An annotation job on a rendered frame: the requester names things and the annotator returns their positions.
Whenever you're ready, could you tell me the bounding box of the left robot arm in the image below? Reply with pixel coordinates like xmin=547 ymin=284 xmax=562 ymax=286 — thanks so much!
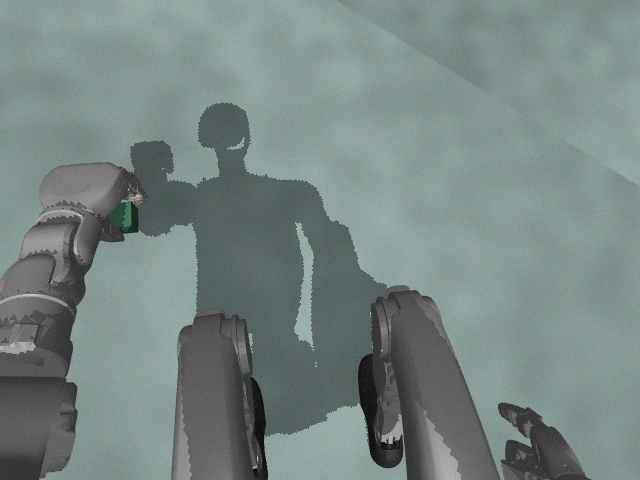
xmin=0 ymin=205 xmax=102 ymax=480

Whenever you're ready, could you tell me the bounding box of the right robot foot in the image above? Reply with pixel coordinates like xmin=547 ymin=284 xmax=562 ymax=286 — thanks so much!
xmin=358 ymin=353 xmax=403 ymax=468

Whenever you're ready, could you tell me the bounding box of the small box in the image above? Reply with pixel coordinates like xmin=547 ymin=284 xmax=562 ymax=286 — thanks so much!
xmin=108 ymin=202 xmax=139 ymax=234

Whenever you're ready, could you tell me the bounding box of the right robot hand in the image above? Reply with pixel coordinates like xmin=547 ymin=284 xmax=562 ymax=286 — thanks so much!
xmin=498 ymin=403 xmax=586 ymax=480

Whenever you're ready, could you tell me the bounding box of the left robot foot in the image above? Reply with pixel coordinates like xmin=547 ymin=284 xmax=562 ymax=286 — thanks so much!
xmin=250 ymin=376 xmax=268 ymax=480

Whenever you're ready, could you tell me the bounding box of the left robot hand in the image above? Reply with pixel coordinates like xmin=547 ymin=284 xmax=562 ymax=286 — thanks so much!
xmin=39 ymin=162 xmax=148 ymax=242

